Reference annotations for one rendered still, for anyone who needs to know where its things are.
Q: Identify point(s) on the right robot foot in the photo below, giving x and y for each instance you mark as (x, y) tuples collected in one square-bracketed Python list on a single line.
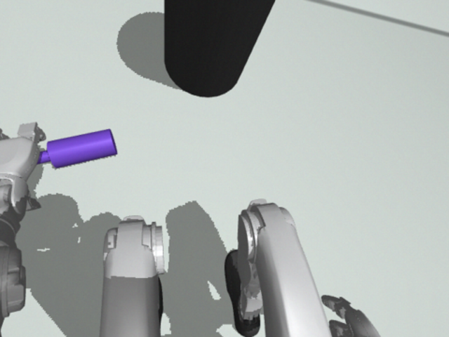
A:
[(245, 327)]

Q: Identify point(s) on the left robot hand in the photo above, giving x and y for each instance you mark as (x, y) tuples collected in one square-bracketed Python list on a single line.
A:
[(19, 156)]

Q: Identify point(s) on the right robot hand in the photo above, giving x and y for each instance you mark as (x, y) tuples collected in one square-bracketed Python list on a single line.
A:
[(357, 324)]

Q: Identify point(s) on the left robot arm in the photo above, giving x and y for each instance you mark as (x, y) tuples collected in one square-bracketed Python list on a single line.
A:
[(13, 204)]

